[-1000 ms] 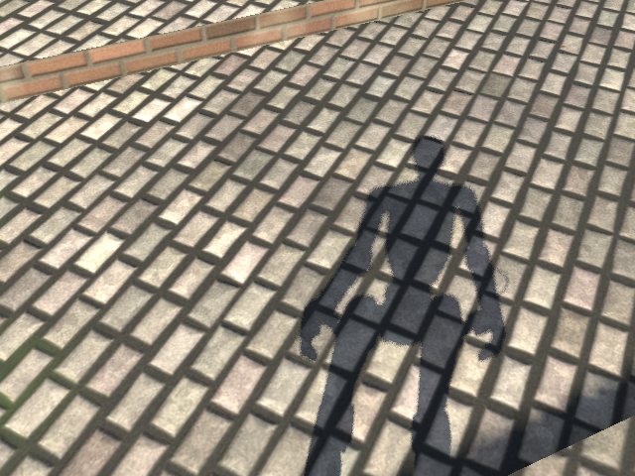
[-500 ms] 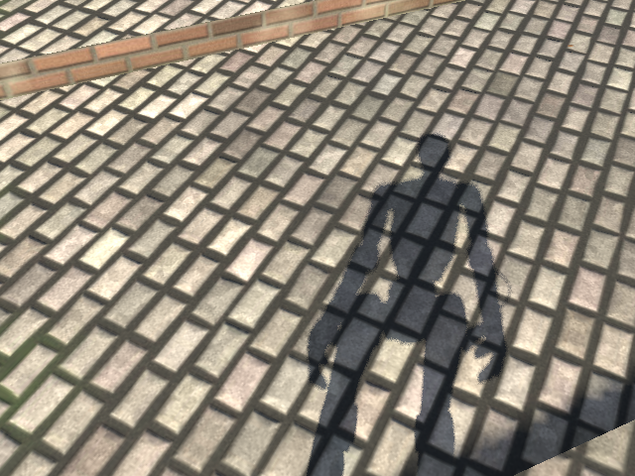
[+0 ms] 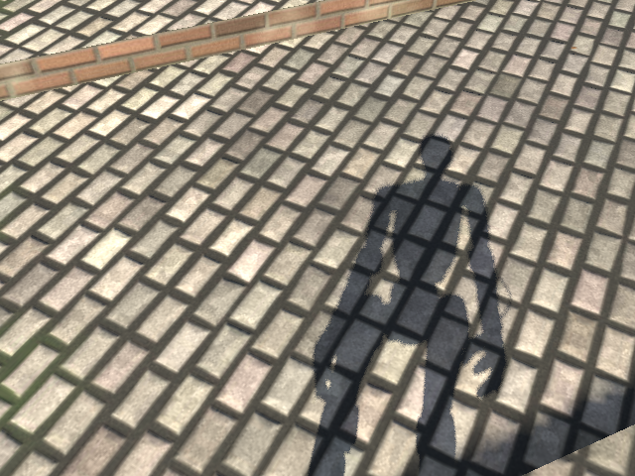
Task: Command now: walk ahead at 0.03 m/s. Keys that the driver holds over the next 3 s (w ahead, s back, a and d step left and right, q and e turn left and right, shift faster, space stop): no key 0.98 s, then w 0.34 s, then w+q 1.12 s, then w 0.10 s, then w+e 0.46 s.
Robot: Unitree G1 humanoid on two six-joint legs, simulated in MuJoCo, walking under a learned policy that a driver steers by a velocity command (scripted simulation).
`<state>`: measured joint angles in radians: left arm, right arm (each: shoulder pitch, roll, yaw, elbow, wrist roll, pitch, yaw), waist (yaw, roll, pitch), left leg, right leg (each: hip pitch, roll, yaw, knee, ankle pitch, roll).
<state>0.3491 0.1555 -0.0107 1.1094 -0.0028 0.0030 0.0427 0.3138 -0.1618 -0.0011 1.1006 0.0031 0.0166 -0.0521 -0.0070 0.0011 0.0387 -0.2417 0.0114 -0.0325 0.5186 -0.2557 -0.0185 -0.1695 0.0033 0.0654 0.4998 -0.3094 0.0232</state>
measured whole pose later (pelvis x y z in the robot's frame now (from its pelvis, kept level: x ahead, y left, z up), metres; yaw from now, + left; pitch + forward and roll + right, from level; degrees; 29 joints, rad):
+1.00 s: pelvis +0.00 +0.00 +0.00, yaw +0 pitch -1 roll +0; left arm 0.39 0.14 -0.01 1.10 -0.01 0.00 0.04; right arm 0.35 -0.14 0.00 1.10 0.01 0.01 -0.05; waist 0.00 0.00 0.04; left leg -0.25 0.02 -0.04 0.52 -0.26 -0.02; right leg -0.17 0.01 0.06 0.50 -0.31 0.02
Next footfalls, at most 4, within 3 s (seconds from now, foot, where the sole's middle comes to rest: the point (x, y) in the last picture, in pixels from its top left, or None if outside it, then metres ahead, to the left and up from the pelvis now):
1.58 right None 0.31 -0.17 -0.77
2.24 left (239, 453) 0.62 0.21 -0.92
2.64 right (267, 338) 0.93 0.16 -0.92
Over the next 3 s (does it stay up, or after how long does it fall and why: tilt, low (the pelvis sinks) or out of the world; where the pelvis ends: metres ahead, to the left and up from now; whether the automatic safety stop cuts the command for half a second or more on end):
stays up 0.89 0.21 -0.13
